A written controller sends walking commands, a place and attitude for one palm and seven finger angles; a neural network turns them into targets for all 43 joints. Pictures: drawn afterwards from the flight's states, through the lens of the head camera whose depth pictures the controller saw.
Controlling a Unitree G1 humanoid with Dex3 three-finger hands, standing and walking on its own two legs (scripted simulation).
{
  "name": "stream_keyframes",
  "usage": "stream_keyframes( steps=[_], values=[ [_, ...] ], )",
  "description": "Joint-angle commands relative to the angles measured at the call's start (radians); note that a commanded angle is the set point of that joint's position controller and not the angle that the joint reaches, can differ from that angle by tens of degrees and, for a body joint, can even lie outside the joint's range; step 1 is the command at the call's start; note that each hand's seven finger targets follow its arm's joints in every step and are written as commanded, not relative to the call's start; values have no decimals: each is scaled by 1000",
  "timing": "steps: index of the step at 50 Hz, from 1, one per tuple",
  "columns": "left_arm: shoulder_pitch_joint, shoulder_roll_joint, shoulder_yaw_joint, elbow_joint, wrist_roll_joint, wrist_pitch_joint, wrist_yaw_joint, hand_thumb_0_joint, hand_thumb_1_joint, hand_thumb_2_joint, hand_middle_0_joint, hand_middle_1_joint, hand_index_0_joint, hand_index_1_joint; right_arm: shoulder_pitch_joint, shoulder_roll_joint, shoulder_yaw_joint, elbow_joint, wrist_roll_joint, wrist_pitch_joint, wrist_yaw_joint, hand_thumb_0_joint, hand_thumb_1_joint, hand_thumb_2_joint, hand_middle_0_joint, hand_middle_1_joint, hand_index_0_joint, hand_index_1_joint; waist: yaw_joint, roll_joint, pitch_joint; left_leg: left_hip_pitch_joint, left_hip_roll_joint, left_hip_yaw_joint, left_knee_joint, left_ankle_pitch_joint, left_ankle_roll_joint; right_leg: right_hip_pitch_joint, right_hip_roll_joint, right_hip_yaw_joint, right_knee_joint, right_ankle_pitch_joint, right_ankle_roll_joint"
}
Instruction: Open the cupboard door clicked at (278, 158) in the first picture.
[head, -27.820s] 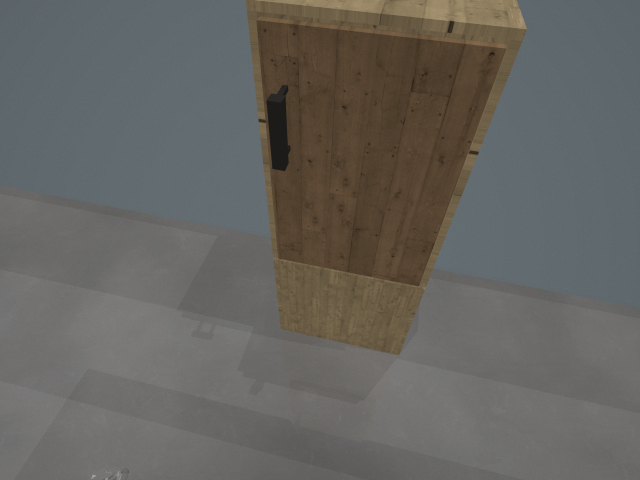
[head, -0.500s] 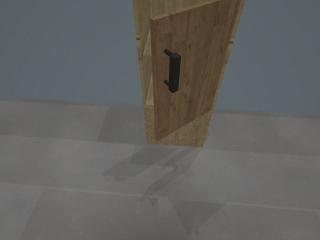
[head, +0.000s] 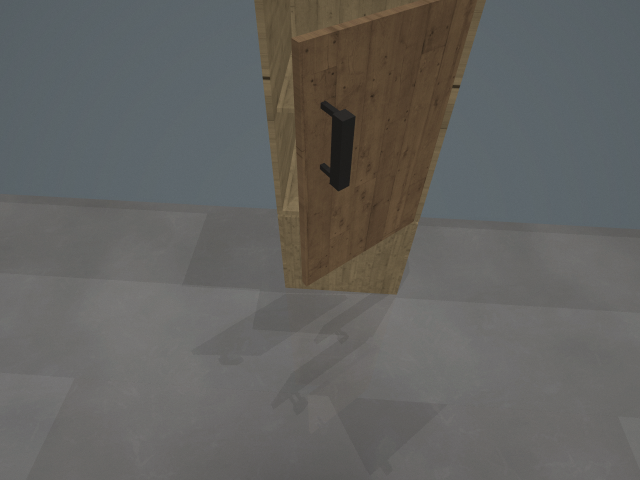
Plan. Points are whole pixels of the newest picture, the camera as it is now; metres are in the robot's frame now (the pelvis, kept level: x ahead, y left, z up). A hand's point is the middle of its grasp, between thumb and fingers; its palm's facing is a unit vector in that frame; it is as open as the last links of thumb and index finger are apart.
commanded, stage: look to check the result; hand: left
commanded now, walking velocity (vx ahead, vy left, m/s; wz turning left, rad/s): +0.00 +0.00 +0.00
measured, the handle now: (333, 146) +0.60 +0.01 +0.08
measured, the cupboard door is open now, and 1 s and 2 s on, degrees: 40 40 40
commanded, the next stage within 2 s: walk to a spot facing it in 0.50 s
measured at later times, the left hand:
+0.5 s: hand out of the picture +0.04 +0.18 -0.17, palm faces +0.01 -0.98 -0.21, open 7.4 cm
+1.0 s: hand out of the picture +0.08 +0.18 -0.18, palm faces -0.10 -0.96 -0.25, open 7.4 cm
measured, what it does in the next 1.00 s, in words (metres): stands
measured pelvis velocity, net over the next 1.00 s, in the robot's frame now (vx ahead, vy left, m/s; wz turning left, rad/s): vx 0.01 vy -0.02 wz -0.16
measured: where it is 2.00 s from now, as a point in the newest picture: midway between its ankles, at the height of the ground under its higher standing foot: outside the picture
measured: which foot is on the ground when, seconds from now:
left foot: down 0.00-1.00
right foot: down 0.00-1.00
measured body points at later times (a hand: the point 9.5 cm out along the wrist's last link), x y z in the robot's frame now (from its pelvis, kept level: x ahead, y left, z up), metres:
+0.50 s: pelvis +0.02 +0.00 +0.00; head +0.04 +0.00 +0.45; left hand +0.04 +0.23 -0.16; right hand +0.06 -0.24 -0.15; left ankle +0.02 +0.10 -0.74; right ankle -0.01 -0.13 -0.74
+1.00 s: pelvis +0.01 -0.02 -0.01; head +0.06 -0.04 +0.43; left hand +0.08 +0.23 -0.16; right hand +0.03 -0.26 -0.17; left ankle +0.02 +0.10 -0.74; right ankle -0.02 -0.12 -0.73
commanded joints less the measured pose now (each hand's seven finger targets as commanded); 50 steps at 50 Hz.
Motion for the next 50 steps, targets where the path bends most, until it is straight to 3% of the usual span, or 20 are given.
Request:
stream_keyframes(
  steps=[1, 11, 30, 35, 41, 43, 46, 47, 48, 49, 50],
  values=[
    [64, 119, 22, -21, -7, -10, 9, 0, 900, 900, -200, -300, -200, -300, 36, -116, -22, -27, -4, -20, -4, 0, -900, -900, 200, 300, 200, 300, 5, -3, -12, 22, 99, -102, -90, 104, 4, -6, -67, 59, -79, 68, -49],
    [40, 141, 20, -14, -7, -11, 7, 0, 900, 900, -200, -300, -200, -300, 2, -141, -21, -22, -2, -20, -5, 0, -900, -900, 200, 300, 200, 300, 3, -11, 5, 39, 104, -102, -101, 122, 3, 4, -72, 54, -100, 82, -46],
    [5, 181, 22, -21, -7, -20, 5, 0, 900, 900, -200, -300, -200, -300, -55, -182, -24, -28, -1, -27, -6, 0, -900, -900, 200, 300, 200, 300, 6, -8, -42, 86, 110, -101, -101, 216, 2, 63, -83, 54, -115, 196, -48],
    [7, 154, 30, -34, -6, 4, 5, 0, 900, 900, -200, -300, -200, -300, -14, -150, -29, -27, -4, -11, -17, 0, -900, -900, 200, 300, 200, 300, -2, -7, -31, 92, 126, -52, -48, 210, -9, 15, -77, 81, -67, 255, -48],
    [-9, 171, 66, -120, 4, 38, -11, 0, 900, 900, -200, -300, -200, -300, -17, -199, -69, -103, -7, 7, -29, 0, -900, -900, 200, 300, 200, 300, -3, 21, -34, 76, 191, -48, -10, 128, 18, -106, -28, 104, 69, 202, -52],
    [-16, 160, 71, -149, 5, 45, -17, 0, 900, 900, -200, -300, -200, -300, -14, -218, -79, -124, -10, 5, -32, 0, -900, -900, 200, 300, 200, 300, -2, 90, -40, 81, 245, -92, -42, 114, 49, -156, 9, 88, 164, 130, -43],
    [-29, 132, 76, -187, 8, 56, -26, 0, 900, 900, -200, -300, -200, -300, -6, -237, -90, -150, -17, -2, -31, 0, -900, -900, 200, 300, 200, 300, -3, 191, -49, 68, 367, -151, -98, 185, 141, -220, 39, 40, 405, -237, -28],
    [-36, 125, 78, -197, 8, 56, -29, 0, 900, 900, -200, -300, -200, -300, -14, -234, -89, -157, -20, -3, -30, 0, -900, -900, 200, 300, 200, 300, 0, 186, -40, 47, 378, -138, -88, 224, 150, -214, 25, 43, 418, -272, -30],
    [-10, 120, 79, -199, 7, 52, -31, 0, 900, 900, -200, -300, -200, -300, -43, -232, -88, -170, -21, -4, -29, 0, -900, -900, 200, 300, 200, 300, 22, 175, -44, 30, 371, -97, -48, 276, 137, -180, 19, 42, 375, -246, -33],
    [42, 114, 83, -189, 6, 47, -32, 0, 900, 900, -200, -300, -200, -300, -74, -227, -89, -181, -17, -3, -29, 0, -900, -900, 200, 300, 200, 300, 51, 135, -70, 11, 351, -48, 20, 276, 108, -102, 18, 36, 282, -158, -38],
    [86, 131, 89, -177, 8, 42, -33, 0, 900, 900, -200, -300, -200, -300, -89, -229, -92, -193, -14, 1, -27, 0, -900, -900, 200, 300, 200, 300, 70, 75, -69, -49, 301, 0, 107, 207, 62, -24, 23, 32, 148, -12, -40]
  ],
)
